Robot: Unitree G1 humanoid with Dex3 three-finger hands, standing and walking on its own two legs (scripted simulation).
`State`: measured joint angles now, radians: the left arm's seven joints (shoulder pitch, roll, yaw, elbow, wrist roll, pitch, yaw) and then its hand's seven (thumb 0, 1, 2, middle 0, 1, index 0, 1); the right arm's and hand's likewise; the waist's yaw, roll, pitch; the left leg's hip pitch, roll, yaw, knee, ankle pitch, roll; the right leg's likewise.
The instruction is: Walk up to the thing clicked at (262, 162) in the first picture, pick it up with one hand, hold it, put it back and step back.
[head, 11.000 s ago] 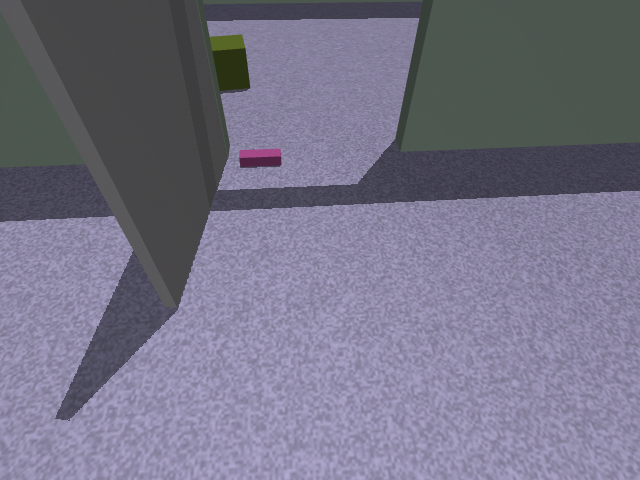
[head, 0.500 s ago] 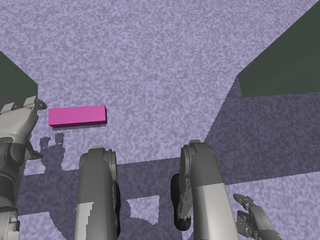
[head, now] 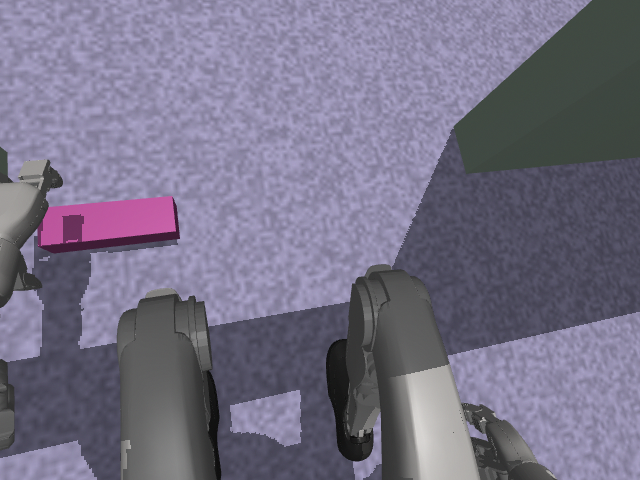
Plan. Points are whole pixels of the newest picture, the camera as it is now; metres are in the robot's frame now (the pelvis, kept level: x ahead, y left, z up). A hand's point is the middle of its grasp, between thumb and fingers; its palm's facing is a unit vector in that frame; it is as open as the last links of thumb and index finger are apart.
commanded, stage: rise first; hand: left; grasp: from above
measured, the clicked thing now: (113, 224) +0.47 +0.27 -0.32
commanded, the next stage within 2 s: none
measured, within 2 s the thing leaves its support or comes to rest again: neither
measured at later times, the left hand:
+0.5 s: hand (41, 230) +0.42 +0.32 -0.19, palm faces -0.45 -0.07 -0.89, open 14.0 cm
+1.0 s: hand (51, 227) +0.43 +0.32 -0.20, palm faces -0.45 -0.08 -0.89, open 14.2 cm
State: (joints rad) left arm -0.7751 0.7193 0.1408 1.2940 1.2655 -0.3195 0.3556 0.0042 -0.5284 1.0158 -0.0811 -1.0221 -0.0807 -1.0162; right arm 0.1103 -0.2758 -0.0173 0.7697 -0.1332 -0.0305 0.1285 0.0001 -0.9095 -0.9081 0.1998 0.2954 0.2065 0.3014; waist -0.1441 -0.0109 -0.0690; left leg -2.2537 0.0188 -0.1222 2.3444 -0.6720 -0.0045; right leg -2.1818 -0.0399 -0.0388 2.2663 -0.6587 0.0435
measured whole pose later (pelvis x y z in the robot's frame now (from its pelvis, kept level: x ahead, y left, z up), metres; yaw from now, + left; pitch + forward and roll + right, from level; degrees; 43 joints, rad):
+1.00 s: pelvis +0.01 +0.00 -0.03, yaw -1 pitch +33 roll -8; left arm -0.85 0.78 0.18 1.44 1.31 -0.33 0.45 0.00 -0.56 1.05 -0.09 -0.99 -0.07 -1.01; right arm 0.10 -0.29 0.02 0.78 -0.20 -0.04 0.16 0.00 -0.91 -0.91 0.20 0.29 0.21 0.30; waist -0.20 -0.02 -0.02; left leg -2.33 0.02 -0.15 2.45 -0.70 -0.01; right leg -2.25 -0.03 -0.05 2.36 -0.68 0.05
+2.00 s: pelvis +0.01 +0.00 -0.03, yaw -1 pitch +32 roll -7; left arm -0.85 0.74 0.15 1.44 1.32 -0.30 0.46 0.00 -0.49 1.00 -0.15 -0.99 -0.13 -1.00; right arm 0.12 -0.28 0.01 0.79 -0.18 -0.06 0.17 0.00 -0.91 -0.91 0.20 0.29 0.21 0.30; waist -0.21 -0.01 -0.05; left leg -2.33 0.01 -0.14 2.44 -0.68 -0.02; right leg -2.26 -0.03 -0.04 2.36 -0.67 0.05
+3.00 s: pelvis +0.01 +0.00 -0.03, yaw -2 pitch +33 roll -8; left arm -0.97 0.70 0.16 1.56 1.34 -0.20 0.55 0.01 -0.52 1.02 -0.09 -1.02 -0.09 -1.02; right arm 0.16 -0.30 0.07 0.77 -0.21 -0.11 0.21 0.00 -0.90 -0.89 0.20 0.29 0.20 0.30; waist -0.30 0.00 -0.02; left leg -2.34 0.02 -0.16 2.46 -0.69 -0.02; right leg -2.28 -0.01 -0.05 2.36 -0.66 0.05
